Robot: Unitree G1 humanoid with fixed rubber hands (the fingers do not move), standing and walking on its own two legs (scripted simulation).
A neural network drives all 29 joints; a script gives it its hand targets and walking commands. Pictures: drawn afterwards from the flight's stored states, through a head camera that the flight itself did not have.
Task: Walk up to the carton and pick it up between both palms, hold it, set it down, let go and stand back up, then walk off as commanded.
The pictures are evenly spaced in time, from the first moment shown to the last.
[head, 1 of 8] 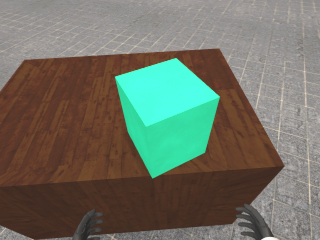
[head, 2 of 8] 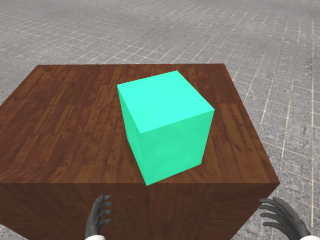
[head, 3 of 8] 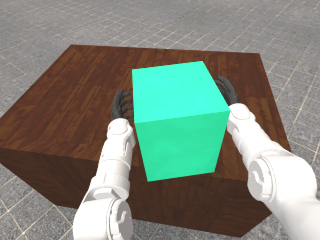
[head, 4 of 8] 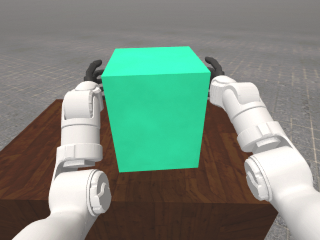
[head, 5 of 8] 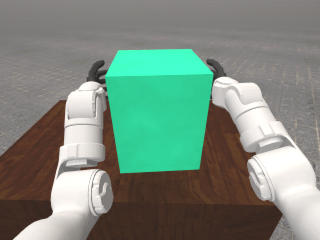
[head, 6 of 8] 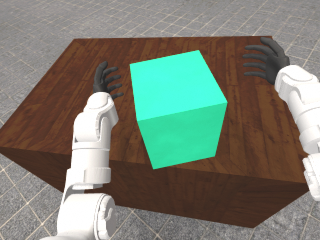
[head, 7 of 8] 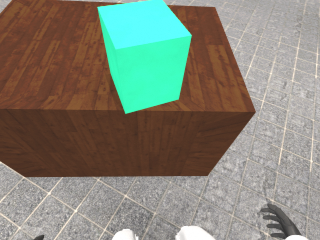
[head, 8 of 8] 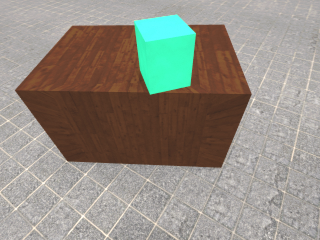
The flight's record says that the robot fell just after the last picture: no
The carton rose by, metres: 0.22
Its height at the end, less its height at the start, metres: +0.00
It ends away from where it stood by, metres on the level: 0.03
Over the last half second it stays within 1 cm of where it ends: yes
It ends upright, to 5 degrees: yes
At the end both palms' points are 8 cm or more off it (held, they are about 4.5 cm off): yes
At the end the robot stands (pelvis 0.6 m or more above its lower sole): yes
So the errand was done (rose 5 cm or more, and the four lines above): yes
